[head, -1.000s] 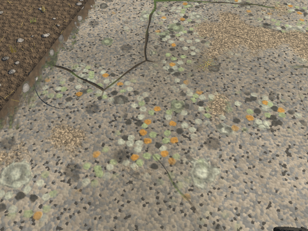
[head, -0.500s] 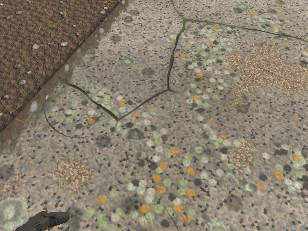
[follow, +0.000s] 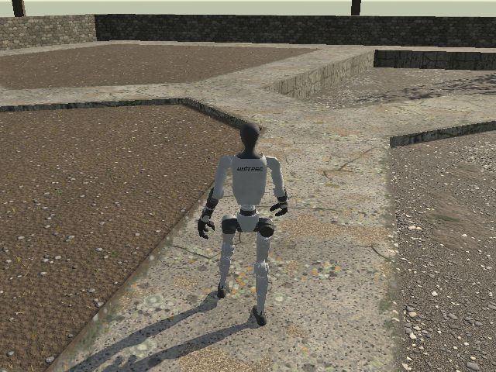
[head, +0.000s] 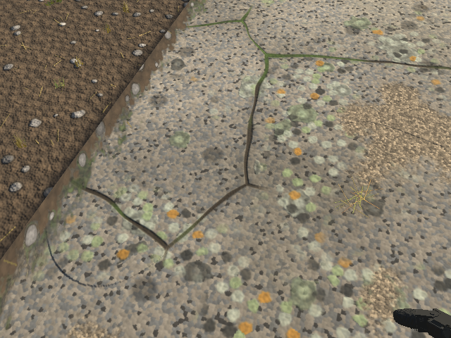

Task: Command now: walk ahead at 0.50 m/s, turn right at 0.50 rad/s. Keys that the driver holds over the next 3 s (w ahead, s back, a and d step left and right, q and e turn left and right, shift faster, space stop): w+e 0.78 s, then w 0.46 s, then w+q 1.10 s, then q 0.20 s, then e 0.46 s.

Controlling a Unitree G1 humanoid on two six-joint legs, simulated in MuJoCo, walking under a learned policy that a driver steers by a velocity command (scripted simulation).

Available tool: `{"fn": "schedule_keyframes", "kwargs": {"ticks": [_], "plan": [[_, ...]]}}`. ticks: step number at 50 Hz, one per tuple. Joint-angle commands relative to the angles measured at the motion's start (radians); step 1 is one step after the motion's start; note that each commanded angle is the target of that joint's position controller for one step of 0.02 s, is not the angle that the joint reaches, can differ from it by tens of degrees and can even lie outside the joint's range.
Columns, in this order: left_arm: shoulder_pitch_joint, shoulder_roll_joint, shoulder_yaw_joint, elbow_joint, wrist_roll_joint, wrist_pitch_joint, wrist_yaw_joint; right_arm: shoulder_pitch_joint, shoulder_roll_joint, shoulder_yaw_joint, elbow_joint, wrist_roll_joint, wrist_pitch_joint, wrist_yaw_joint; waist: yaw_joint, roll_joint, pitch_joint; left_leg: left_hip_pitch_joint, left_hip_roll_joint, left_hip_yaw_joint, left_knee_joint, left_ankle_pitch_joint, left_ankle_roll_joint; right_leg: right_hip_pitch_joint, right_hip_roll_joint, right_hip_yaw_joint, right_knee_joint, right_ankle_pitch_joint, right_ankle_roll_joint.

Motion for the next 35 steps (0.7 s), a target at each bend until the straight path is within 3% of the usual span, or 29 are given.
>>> {"fn": "schedule_keyframes", "kwargs": {"ticks": [1, 4, 5, 6, 7, 8, 9, 10, 11, 13, 15, 18, 22, 25, 27, 29, 30, 31, 32, 33, 34, 35], "plan": [[0.031, 0.166, 0.046, -0.047, -0.007, 0.002, 0.014, -0.114, -0.083, -0.023, -0.092, 0.012, -0.028, 0.011, -0.005, -0.115, -0.031, 0.134, -0.063, 0.034, -0.091, 0.028, 0.005, -0.041, -0.227, 0.218, -0.038, 0.199, -0.117], [0.008, 0.170, 0.052, -0.054, -0.003, 0.015, 0.019, -0.062, -0.119, -0.042, -0.081, 0.018, -0.041, 0.013, -0.051, -0.153, -0.040, 0.233, -0.065, 0.030, -0.152, -0.072, 0.045, 0.007, -0.246, 0.290, 0.045, 0.228, -0.094], [-0.011, 0.152, 0.046, -0.062, -0.001, 0.016, 0.017, 0.021, -0.140, -0.055, -0.060, 0.015, -0.045, 0.007, -0.099, -0.151, -0.079, 0.362, -0.056, 0.043, -0.197, -0.060, 0.075, -0.014, -0.212, 0.272, 0.118, 0.278, -0.070], [-0.031, 0.108, 0.030, -0.081, 0.009, 0.012, 0.012, 0.154, -0.180, -0.071, -0.044, 0.000, -0.048, -0.002, -0.166, -0.113, -0.195, 0.598, 0.053, -0.038, -0.163, -0.072, 0.134, -0.102, -0.165, 0.217, 0.315, 0.254, -0.038], [0.060, 0.040, 0.009, -0.101, 0.006, 0.004, 0.012, 0.291, -0.263, -0.092, -0.028, -0.016, -0.040, -0.011, -0.171, 0.088, -0.353, 0.966, 0.275, -0.348, -0.156, -0.149, 0.260, -0.386, -0.034, 0.075, 0.639, -0.035, 0.032], [0.121, 0.067, 0.003, -0.116, -0.010, -0.003, 0.013, 0.331, -0.240, -0.091, 0.004, 0.006, -0.025, -0.001, -0.149, 0.300, -0.389, 1.034, 0.401, -0.662, -0.240, -0.369, 0.342, -0.605, -0.046, 0.023, 0.841, -0.365, 0.053], [0.062, 0.156, 0.026, -0.100, -0.017, 0.000, 0.012, 0.278, -0.155, -0.070, -0.011, 0.014, -0.020, -0.002, -0.165, 0.160, -0.240, 0.906, 0.361, -0.578, -0.275, -0.484, 0.304, -0.672, -0.109, 0.038, 0.924, -0.292, 0.063], [-0.023, 0.172, 0.033, -0.113, -0.008, 0.007, 0.011, 0.232, -0.120, -0.058, -0.016, 0.010, -0.012, -0.005, -0.166, 0.078, -0.132, 0.778, 0.313, -0.424, -0.292, -0.427, 0.264, -0.671, -0.141, 0.000, 0.935, -0.209, 0.071], [-0.065, 0.158, 0.035, -0.125, 0.002, 0.010, 0.009, 0.190, -0.102, -0.049, -0.010, 0.005, -0.008, -0.004, -0.146, 0.043, -0.059, 0.662, 0.268, -0.319, -0.326, -0.325, 0.249, -0.649, -0.167, -0.016, 0.900, -0.151, 0.077], [-0.073, 0.123, 0.036, -0.136, 0.001, 0.019, -0.001, 0.149, -0.082, -0.042, 0.004, -0.004, -0.011, -0.003, -0.106, 0.081, -0.008, 0.529, 0.212, -0.176, -0.382, -0.204, 0.232, -0.586, -0.212, -0.032, 0.845, -0.090, 0.081], [-0.082, 0.086, 0.028, -0.148, -0.001, 0.028, -0.007, 0.147, -0.094, -0.048, 0.022, 0.002, -0.020, 0.000, -0.097, 0.081, -0.003, 0.491, 0.204, -0.088, -0.422, -0.119, 0.248, -0.580, -0.225, -0.052, 0.814, -0.049, 0.090], [-0.133, 0.074, 0.022, -0.173, 0.006, 0.028, -0.011, 0.154, -0.133, -0.061, 0.053, 0.000, -0.025, -0.002, -0.099, 0.046, -0.001, 0.510, 0.212, 0.013, -0.443, 0.010, 0.263, -0.615, -0.237, -0.052, 0.705, 0.062, 0.107], [-0.245, 0.057, 0.011, -0.197, 0.004, 0.013, -0.035, 0.170, -0.164, -0.064, 0.082, 0.007, -0.013, -0.006, -0.139, 0.025, 0.015, 0.536, 0.182, 0.156, -0.438, 0.075, 0.226, -0.561, -0.220, -0.108, 0.468, 0.266, 0.090], [-0.336, 0.053, 0.007, -0.236, 0.000, 0.011, -0.053, 0.221, -0.193, -0.070, 0.112, 0.020, 0.000, -0.007, -0.168, 0.021, 0.038, 0.605, 0.206, 0.198, -0.425, 0.084, 0.208, -0.550, -0.206, -0.148, 0.358, 0.269, 0.066], [-0.366, 0.066, 0.011, -0.260, 0.000, 0.013, -0.063, 0.237, -0.212, -0.076, 0.126, 0.031, 0.012, -0.008, -0.165, 0.028, 0.046, 0.669, 0.229, 0.222, -0.386, 0.168, 0.193, -0.545, -0.189, -0.174, 0.315, 0.196, 0.039], [-0.331, 0.097, 0.027, -0.269, 0.006, 0.019, -0.065, 0.236, -0.242, -0.084, 0.128, 0.038, 0.026, -0.013, -0.125, 0.059, 0.004, 0.709, 0.232, 0.263, -0.266, 0.479, 0.170, -0.444, -0.131, -0.229, 0.294, 0.086, -0.001], [-0.253, 0.127, 0.045, -0.255, 0.009, 0.023, -0.063, 0.233, -0.256, -0.088, 0.127, 0.040, 0.033, -0.018, -0.074, 0.069, -0.049, 0.706, 0.222, 0.286, -0.136, 0.633, 0.157, -0.329, -0.089, -0.256, 0.280, 0.051, -0.027], [-0.091, 0.175, 0.074, -0.214, 0.007, 0.028, -0.054, 0.225, -0.245, -0.083, 0.123, 0.042, 0.039, -0.023, 0.017, 0.048, -0.132, 0.625, 0.191, 0.318, 0.069, 0.655, 0.128, -0.096, -0.047, -0.262, 0.218, 0.110, -0.065], [0.078, 0.254, 0.106, -0.177, 0.002, 0.039, -0.033, 0.246, -0.197, -0.062, 0.104, 0.016, 0.033, -0.026, 0.082, -0.060, -0.231, 0.371, 0.150, 0.319, 0.377, 0.339, 0.086, 0.225, -0.160, -0.066, 0.208, 0.129, -0.125], [0.030, 0.363, 0.114, -0.192, -0.006, 0.027, -0.030, 0.343, -0.057, -0.013, 0.041, -0.018, 0.005, -0.006, -0.054, -0.321, -0.342, -0.070, -0.058, 0.214, 0.717, -0.594, 0.032, 0.536, -0.419, 0.526, 0.101, -0.053, -0.322], [0.071, 0.260, 0.088, -0.213, -0.001, 0.015, -0.034, 0.225, -0.157, -0.030, 0.040, 0.016, -0.028, 0.008, 0.042, -0.188, -0.425, -0.167, -0.044, 0.021, 0.801, -0.593, 0.048, 0.555, -0.445, 0.657, -0.020, -0.165, -0.320], [0.035, 0.217, 0.072, -0.200, 0.010, 0.002, -0.036, 0.134, -0.191, -0.040, 0.009, 0.049, -0.044, 0.013, 0.043, -0.147, -0.266, -0.228, -0.005, 0.029, 0.773, -0.493, 0.066, 0.443, -0.415, 0.510, -0.036, -0.081, -0.270]]}}
Next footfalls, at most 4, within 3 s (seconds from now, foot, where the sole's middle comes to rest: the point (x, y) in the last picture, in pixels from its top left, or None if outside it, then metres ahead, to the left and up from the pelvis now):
0.12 left None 0.25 0.14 -0.78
0.64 right None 0.45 -0.20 -0.78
1.12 left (311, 234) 0.81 -0.16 -0.78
1.62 right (410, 214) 0.91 -0.49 -0.78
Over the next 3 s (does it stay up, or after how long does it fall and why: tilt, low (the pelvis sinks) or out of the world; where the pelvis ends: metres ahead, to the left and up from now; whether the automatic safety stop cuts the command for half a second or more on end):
stays up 1.39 -0.38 -0.01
